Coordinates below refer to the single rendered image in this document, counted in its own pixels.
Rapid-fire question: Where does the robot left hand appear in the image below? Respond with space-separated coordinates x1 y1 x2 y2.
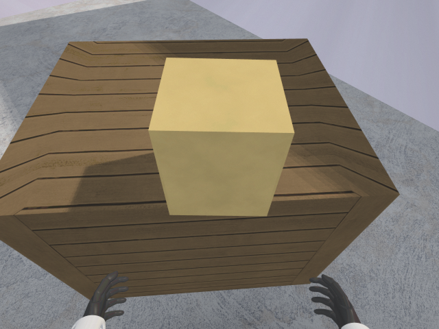
83 271 129 322

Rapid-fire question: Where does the robot left forearm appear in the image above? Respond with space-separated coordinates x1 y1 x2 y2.
72 315 106 329

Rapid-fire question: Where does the robot right hand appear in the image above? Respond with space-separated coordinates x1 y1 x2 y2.
309 274 361 329

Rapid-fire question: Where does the carton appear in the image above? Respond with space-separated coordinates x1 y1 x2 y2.
148 58 294 217

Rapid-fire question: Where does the pedestal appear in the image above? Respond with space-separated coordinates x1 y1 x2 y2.
0 38 400 300

